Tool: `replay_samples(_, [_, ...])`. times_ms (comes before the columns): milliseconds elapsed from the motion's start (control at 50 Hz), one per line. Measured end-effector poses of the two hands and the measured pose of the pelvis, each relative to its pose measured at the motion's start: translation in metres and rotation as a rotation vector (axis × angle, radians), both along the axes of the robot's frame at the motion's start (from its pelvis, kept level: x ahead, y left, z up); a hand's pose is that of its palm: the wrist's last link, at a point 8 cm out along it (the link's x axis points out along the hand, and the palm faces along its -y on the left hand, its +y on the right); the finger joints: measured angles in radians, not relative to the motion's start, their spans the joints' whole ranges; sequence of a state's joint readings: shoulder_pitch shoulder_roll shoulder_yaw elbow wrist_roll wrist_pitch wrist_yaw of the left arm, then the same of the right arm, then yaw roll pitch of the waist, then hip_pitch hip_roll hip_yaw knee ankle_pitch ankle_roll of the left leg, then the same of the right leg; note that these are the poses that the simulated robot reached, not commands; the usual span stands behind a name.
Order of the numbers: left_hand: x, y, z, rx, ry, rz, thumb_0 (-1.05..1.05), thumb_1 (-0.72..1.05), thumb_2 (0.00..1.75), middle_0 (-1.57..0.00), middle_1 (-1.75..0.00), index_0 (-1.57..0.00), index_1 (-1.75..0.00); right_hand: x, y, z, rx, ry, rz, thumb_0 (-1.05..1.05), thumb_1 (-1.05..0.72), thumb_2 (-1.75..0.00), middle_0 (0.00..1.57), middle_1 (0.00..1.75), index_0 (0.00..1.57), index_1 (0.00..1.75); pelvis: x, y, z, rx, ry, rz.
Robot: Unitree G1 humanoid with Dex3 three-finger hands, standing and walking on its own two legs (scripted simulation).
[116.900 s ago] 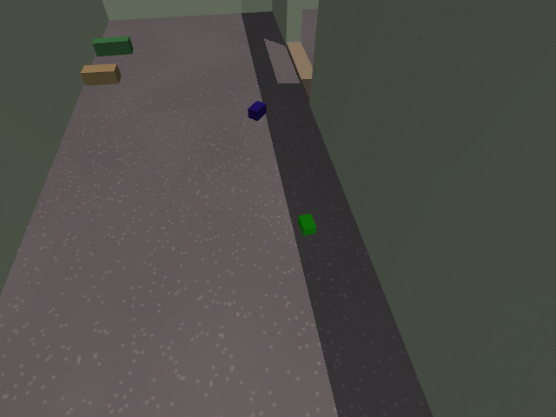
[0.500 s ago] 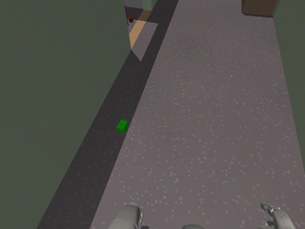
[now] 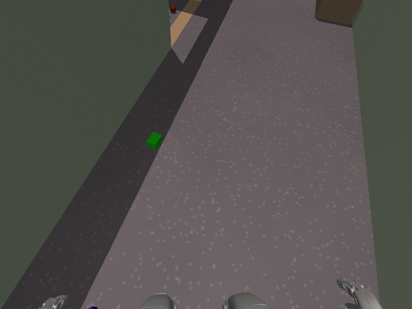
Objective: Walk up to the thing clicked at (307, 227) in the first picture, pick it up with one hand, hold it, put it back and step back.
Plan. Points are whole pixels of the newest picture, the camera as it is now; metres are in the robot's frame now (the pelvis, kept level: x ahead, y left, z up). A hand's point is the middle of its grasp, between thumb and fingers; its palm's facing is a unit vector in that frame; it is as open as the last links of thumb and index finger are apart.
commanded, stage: step back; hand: left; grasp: from above
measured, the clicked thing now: (154, 140) +1.02 +0.26 -0.74
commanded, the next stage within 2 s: stand in 1.10 s
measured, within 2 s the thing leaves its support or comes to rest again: neither
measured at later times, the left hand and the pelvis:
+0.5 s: hand out of the picture -0.02 +0.27 -0.14, palm faces +0.04 -0.91 -0.42, open 7.4 cm; pelvis -0.07 -0.01 +0.00, yaw +1 degrees
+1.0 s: hand out of the picture +0.04 +0.24 -0.14, palm faces +0.08 -0.92 -0.38, open 7.4 cm; pelvis -0.03 -0.02 +0.00, yaw +4 degrees
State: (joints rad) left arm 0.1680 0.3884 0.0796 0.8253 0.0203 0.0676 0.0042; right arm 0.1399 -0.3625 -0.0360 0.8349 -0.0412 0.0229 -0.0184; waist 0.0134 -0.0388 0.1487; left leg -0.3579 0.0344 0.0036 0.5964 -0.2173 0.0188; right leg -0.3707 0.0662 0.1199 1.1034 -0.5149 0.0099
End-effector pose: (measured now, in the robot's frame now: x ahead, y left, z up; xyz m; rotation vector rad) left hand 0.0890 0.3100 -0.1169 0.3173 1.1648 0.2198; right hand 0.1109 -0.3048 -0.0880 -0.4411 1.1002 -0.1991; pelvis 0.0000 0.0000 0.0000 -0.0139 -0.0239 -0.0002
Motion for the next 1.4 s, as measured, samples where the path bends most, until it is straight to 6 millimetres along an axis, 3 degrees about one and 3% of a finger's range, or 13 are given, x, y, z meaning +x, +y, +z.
replay_samples(120, [-0.068, -0.018, -0.003, 0.042, 0.068, -0.013, 0.01, 0.91, 0.89, -0.21, -0.3, -0.2, -0.3, -0.023, -0.031, -0.015, 0.028, -0.08, -0.021, 0.0, -0.9, -0.9, 0.21, 0.3, 0.21, 0.3, -0.042, -0.02, -0.012, -0.024, -0.031, -0.036])
replay_samples(180, [-0.101, -0.026, 0.007, 0.049, 0.079, 0.004, 0.01, 0.91, 0.89, -0.21, -0.3, -0.2, -0.3, -0.049, -0.036, -0.019, 0.053, -0.049, -0.054, 0.0, -0.9, -0.9, 0.2, 0.3, 0.21, 0.3, -0.049, -0.026, -0.007, 0.001, -0.035, -0.048])
replay_samples(240, [-0.122, -0.027, 0.017, 0.064, 0.091, 0.028, 0.01, 0.9, 0.89, -0.21, -0.3, -0.2, -0.3, -0.074, -0.038, -0.022, 0.079, -0.015, -0.079, 0.01, -0.9, -0.9, 0.2, 0.3, 0.21, 0.3, -0.055, -0.028, -0.001, 0.028, -0.035, -0.048])
replay_samples(380, [-0.128, -0.009, 0.023, 0.084, 0.029, 0.049, 0.01, 0.9, 0.89, -0.21, -0.3, -0.21, -0.3, -0.121, -0.029, -0.036, 0.085, 0.13, -0.053, 0.01, -0.9, -0.9, 0.2, 0.3, 0.21, 0.3, -0.069, -0.02, -0.002, 0.013, -0.014, 0.024])
replay_samples(460, [-0.125, 0.004, 0.017, 0.078, 0.025, 0.055, 0.01, 0.9, 0.89, -0.21, -0.3, -0.2, -0.3, -0.13, -0.014, -0.032, 0.091, 0.14, -0.048, 0.01, -0.9, -0.9, 0.2, 0.3, 0.21, 0.3, -0.072, -0.013, -0.002, 0.058, -0.026, 0.019])
replay_samples(560, [-0.112, 0.001, 0.019, 0.054, 0.029, 0.035, 0.01, 0.91, 0.89, -0.21, -0.3, -0.2, -0.3, -0.132, -0.01, -0.021, 0.101, 0.098, -0.063, 0.01, -0.9, -0.9, 0.2, 0.3, 0.21, 0.3, -0.069, -0.014, 0.005, 0.031, -0.023, 0.019])
replay_samples(640, [-0.094, -0.009, 0.02, 0.049, 0.0, 0.013, 0.01, 0.91, 0.89, -0.21, -0.3, -0.2, -0.3, -0.13, -0.021, -0.019, 0.094, 0.087, -0.073, 0.01, -0.9, -0.9, 0.21, 0.3, 0.21, 0.3, -0.064, -0.023, 0.004, 0.032, -0.026, 0.019])
replay_samples(720, [-0.081, -0.025, 0.017, 0.057, -0.034, 0.018, 0.01, 0.91, 0.89, -0.2, -0.3, -0.2, -0.3, -0.117, -0.037, -0.031, 0.089, 0.094, -0.081, 0.01, -0.9, -0.9, 0.21, 0.3, 0.21, 0.3, -0.057, -0.035, -0.002, 0.007, -0.04, 0.028])
replay_samples(860, [-0.075, -0.043, 0.024, 0.034, -0.046, 0.047, 0.01, 0.9, 0.89, -0.21, -0.3, -0.2, -0.3, -0.081, -0.036, -0.032, 0.099, 0.091, -0.038, 0.01, -0.9, -0.9, 0.2, 0.3, 0.21, 0.3, -0.042, -0.037, 0.004, 0.026, -0.026, 0.045])
replay_samples(1120, [-0.055, -0.005, 0.007, 0.016, 0.003, 0.1, 0.01, 0.9, 0.89, -0.21, -0.3, -0.2, -0.3, -0.047, -0.001, -0.028, 0.08, 0.127, -0.009, 0.01, -0.9, -0.9, 0.2, 0.3, 0.21, 0.3, -0.019, -0.01, 0.002, 0.021, -0.008, 0.058])
replay_samples(1240, [-0.043, -0.007, 0.006, -0.017, 0.033, 0.081, 0.01, 0.91, 0.89, -0.2, -0.3, -0.2, -0.3, -0.02, 0.015, -0.016, 0.098, 0.077, 0.007, 0.01, -0.9, -0.9, 0.2, 0.3, 0.21, 0.3, -0.009, -0.006, 0.01, 0.012, -0.009, 0.053])
replay_samples(1400, [-0.03, -0.016, 0.012, -0.04, 0.032, 0.049, 0.01, 0.91, 0.89, -0.21, -0.3, -0.2, -0.3, 0.008, 0.018, -0.006, 0.102, 0.012, 0.015, 0.01, -0.9, -0.9, 0.2, 0.3, 0.21, 0.3, -0.007, -0.002, 0.017, 0.013, -0.014, 0.049])
